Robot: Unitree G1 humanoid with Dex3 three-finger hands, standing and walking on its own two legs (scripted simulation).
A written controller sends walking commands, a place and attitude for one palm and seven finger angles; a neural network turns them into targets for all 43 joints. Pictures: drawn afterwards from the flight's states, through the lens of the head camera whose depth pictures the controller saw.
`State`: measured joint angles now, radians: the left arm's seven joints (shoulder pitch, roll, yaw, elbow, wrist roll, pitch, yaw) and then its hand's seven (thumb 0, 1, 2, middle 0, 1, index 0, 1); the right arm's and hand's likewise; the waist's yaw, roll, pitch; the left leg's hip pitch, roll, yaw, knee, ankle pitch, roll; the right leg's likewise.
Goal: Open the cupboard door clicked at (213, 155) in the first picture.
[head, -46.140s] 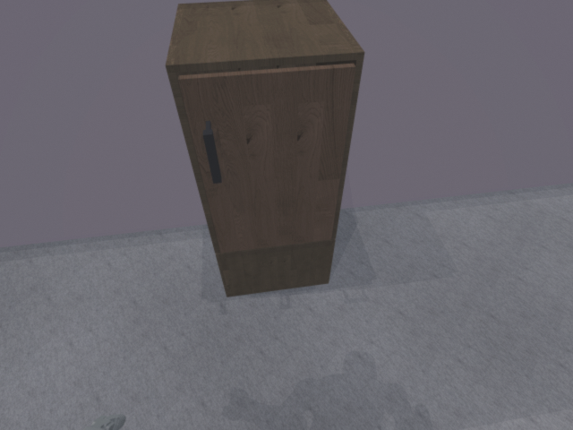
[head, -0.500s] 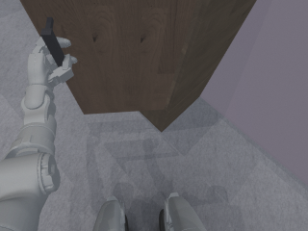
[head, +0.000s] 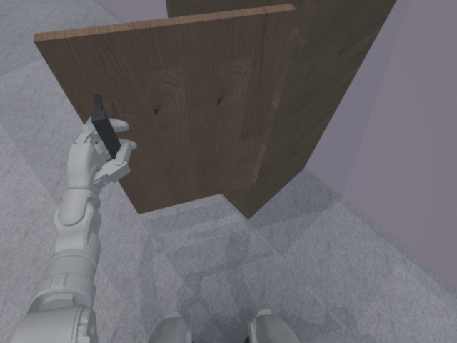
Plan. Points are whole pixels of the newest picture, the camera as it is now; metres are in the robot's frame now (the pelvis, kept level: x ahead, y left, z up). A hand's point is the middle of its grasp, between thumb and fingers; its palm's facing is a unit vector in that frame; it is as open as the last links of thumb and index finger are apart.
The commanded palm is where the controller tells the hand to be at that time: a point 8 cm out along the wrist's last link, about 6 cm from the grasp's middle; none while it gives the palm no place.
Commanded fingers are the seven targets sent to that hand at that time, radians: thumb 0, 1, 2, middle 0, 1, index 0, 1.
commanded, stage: pull the door open along its arc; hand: left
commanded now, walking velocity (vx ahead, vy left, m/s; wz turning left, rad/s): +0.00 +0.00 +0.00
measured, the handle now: (110, 133) +0.47 +0.20 +0.05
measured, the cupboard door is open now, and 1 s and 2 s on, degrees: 63 97 100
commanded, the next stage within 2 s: open thumb and fingers to let go in 0.72 s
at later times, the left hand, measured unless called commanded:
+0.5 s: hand (169, 212) +0.32 +0.09 +0.04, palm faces +0.44 -0.90 +0.01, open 6.0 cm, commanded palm +0.25 +0.12 +0.04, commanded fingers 0.00 0.90 0.90 -0.40 -1.35 -0.40 -1.35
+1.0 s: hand (200, 235) +0.28 +0.04 +0.04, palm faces +0.42 -0.91 -0.03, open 6.3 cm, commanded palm +0.23 +0.07 +0.04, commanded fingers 0.00 0.20 0.60 -0.35 -1.27 -0.35 -1.27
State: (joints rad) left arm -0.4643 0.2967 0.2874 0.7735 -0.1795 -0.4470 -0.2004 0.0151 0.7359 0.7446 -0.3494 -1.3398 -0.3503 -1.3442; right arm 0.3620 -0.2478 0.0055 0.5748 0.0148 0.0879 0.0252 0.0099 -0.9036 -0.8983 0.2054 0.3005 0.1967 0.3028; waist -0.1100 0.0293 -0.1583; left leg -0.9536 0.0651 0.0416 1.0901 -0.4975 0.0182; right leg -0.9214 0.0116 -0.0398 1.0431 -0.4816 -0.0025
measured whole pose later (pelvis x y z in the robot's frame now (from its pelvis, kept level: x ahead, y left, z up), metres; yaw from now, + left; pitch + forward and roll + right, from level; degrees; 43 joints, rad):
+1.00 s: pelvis +0.00 -0.05 +0.00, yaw +5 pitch +14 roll +1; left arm 0.08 -0.10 -0.23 0.23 0.09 -0.33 0.57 0.01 0.60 0.76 -0.37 -1.33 -0.40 -1.33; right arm 0.16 -0.18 0.01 0.58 -0.08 -0.06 0.02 0.01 -0.90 -0.90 0.20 0.30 0.19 0.30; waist 0.00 0.03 -0.17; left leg -0.83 0.03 -0.04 1.06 -0.47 -0.05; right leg -0.80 -0.02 -0.12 1.09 -0.54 -0.07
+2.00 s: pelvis -0.02 -0.01 -0.01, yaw +4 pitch +13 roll -1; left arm 0.16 0.02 -0.32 0.10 -0.03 -0.36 0.10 -0.01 -0.50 0.30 -0.18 -0.34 -0.14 -0.35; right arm 0.22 -0.22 0.01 0.48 -0.02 -0.05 0.01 0.02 -0.90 -0.90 0.20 0.30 0.20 0.30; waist -0.01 0.06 -0.12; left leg -0.87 0.01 0.00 1.14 -0.50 0.01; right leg -0.82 -0.04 -0.08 1.13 -0.53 -0.01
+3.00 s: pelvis -0.01 -0.01 -0.03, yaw +4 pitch +16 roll -2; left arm 0.61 0.14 -0.11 -0.26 -0.13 -0.41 -0.11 -0.01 -0.50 0.30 -0.15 -0.30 -0.15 -0.30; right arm 0.25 -0.22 -0.01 0.39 0.01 -0.05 -0.03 0.02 -0.90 -0.90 0.20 0.30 0.20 0.30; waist 0.01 0.04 -0.16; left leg -0.97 0.03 -0.02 1.26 -0.56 0.00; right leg -0.91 -0.02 -0.10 1.23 -0.59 -0.03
